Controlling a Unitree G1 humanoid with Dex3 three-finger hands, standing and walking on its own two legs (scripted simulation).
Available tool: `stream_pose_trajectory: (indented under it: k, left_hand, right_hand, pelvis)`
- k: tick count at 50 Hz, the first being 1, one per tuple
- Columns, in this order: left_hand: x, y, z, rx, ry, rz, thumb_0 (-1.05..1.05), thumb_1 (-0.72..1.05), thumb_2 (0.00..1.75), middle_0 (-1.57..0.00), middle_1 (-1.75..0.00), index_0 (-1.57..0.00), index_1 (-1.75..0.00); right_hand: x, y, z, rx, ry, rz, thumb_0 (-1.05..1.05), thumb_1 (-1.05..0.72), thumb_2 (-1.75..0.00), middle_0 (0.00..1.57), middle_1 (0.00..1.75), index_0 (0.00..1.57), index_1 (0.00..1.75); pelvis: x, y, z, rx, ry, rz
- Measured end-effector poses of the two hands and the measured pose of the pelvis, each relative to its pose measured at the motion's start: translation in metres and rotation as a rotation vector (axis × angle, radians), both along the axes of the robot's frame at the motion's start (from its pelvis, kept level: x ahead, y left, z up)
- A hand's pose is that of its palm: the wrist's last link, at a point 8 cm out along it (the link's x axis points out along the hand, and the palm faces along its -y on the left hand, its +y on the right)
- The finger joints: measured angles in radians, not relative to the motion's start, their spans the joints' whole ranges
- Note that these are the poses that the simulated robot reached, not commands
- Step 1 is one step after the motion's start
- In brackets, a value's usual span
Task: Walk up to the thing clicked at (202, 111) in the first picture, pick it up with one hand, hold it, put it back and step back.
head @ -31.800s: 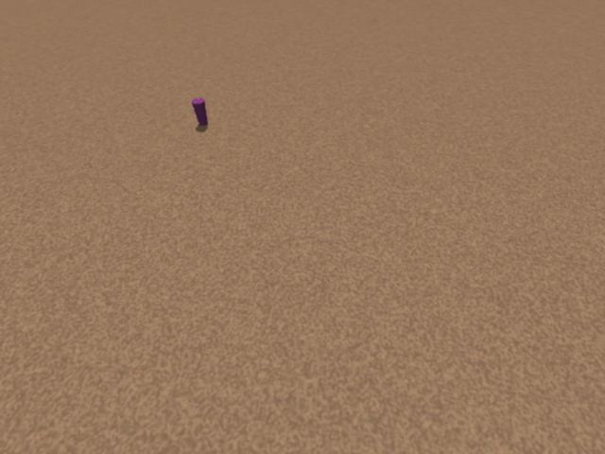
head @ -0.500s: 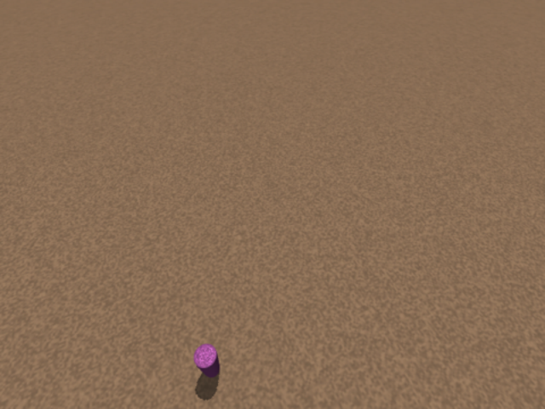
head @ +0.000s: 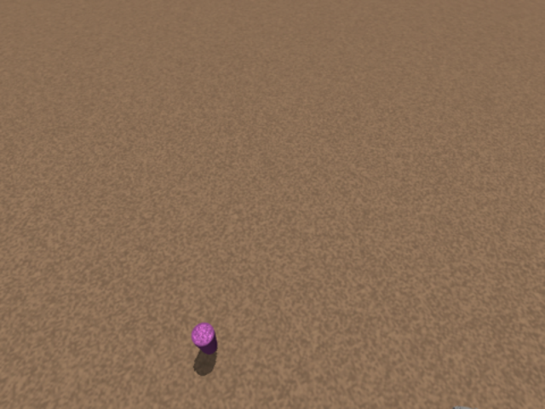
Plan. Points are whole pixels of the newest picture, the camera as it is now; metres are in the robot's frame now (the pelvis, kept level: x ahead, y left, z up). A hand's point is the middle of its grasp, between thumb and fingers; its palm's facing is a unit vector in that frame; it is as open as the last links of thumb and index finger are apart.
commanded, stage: step back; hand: left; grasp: from the side
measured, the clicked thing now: (206, 340) +0.40 +0.24 -0.70
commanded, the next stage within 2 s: none
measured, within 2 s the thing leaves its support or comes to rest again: neither
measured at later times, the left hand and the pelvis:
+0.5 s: hand out of the picture +0.04 +0.30 -0.18, palm faces +0.01 -0.93 -0.36, open 7.4 cm; pelvis -0.10 +0.03 -0.02, yaw +2 degrees
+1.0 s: hand out of the picture -0.08 +0.29 -0.15, palm faces -0.05 -0.92 -0.40, open 7.4 cm; pelvis -0.20 +0.03 -0.01, yaw -3 degrees
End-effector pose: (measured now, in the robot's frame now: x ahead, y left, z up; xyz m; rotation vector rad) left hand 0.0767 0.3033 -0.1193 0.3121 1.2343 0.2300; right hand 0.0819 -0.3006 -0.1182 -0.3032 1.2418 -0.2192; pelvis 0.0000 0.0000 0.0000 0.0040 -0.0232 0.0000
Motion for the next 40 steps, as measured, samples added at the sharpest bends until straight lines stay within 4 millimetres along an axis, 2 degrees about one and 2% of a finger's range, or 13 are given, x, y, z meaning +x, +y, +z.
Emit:
stream_pose_trajectory:
  k: [5,8,11,16,21,24,27,34,40]
  left_hand:
    - [-0.003,0.004,-0.002,0.042,-0.017,-0.029,0.01,0.91,0.9,-0.2,-0.3,-0.21,-0.3]
    - [-0.012,0.002,-0.003,0.053,-0.031,-0.038,0.01,0.91,0.9,-0.2,-0.3,-0.21,-0.3]
    - [-0.022,0.002,-0.002,0.057,-0.037,-0.054,0.01,0.91,0.9,-0.2,-0.3,-0.21,-0.3]
    - [-0.027,0.011,-0.003,0.054,-0.07,-0.064,0.01,0.91,0.9,-0.2,-0.3,-0.21,-0.3]
    - [-0.029,0.031,-0.019,0.022,-0.146,-0.05,0.01,0.91,0.9,-0.2,-0.3,-0.21,-0.3]
    - [-0.042,0.035,-0.021,0.012,-0.118,-0.037,0.01,0.91,0.9,-0.2,-0.3,-0.21,-0.3]
    - [-0.058,0.036,-0.019,-0.004,-0.093,-0.03,0.01,0.91,0.9,-0.2,-0.3,-0.21,-0.3]
    - [-0.1,0.037,-0.018,-0.003,-0.03,-0.066,0.01,0.91,0.9,-0.2,-0.3,-0.21,-0.3]
    - [-0.124,0.031,-0.016,0.03,-0.04,-0.096,0.01,0.91,0.9,-0.2,-0.3,-0.21,-0.3]
  right_hand:
    - [-0.002,-0.016,-0.006,-0.018,-0.027,0.001,0.0,-0.91,-0.9,0.21,0.3,0.21,0.3]
    - [-0.005,-0.026,-0.012,-0.027,-0.043,0.006,0.0,-0.91,-0.9,0.21,0.3,0.2,0.3]
    - [-0.013,-0.027,-0.012,-0.036,-0.04,0.015,0.0,-0.91,-0.9,0.21,0.3,0.2,0.3]
    - [-0.044,-0.015,-0.009,-0.049,-0.011,0.03,0.0,-0.91,-0.9,0.2,0.3,0.2,0.3]
    - [-0.088,0.005,-0.01,-0.094,0.063,0.064,0.0,-0.91,-0.9,0.21,0.3,0.2,0.3]
    - [-0.113,0.018,0.0,-0.086,0.088,0.055,0.0,-0.91,-0.9,0.21,0.3,0.2,0.3]
    - [-0.129,0.025,0.009,-0.094,0.093,0.04,0.0,-0.91,-0.9,0.21,0.3,0.21,0.3]
    - [-0.135,0.028,0.009,-0.1,-0.006,0.016,0.0,-0.9,-0.9,0.21,0.3,0.21,0.3]
    - [-0.143,0.019,-0.009,-0.065,-0.082,0.012,0.0,-0.9,-0.9,0.21,0.3,0.21,0.3]
  pelvis:
    - [-0.02,-0.007,-0.01,0.004,-0.001,-0.002]
    - [-0.031,-0.011,-0.017,-0.006,-0.006,0.006]
    - [-0.043,-0.007,-0.018,0.009,-0.008,-0.001]
    - [-0.06,0.006,-0.018,0.0,0.012,0.013]
    - [-0.082,0.024,-0.028,-0.001,0.006,0.036]
    - [-0.092,0.029,-0.02,-0.024,0.0,0.035]
    - [-0.101,0.032,-0.012,-0.031,0.012,0.027]
    - [-0.126,0.038,-0.012,-0.032,0.007,-0.016]
    - [-0.151,0.031,-0.025,-0.014,-0.004,-0.055]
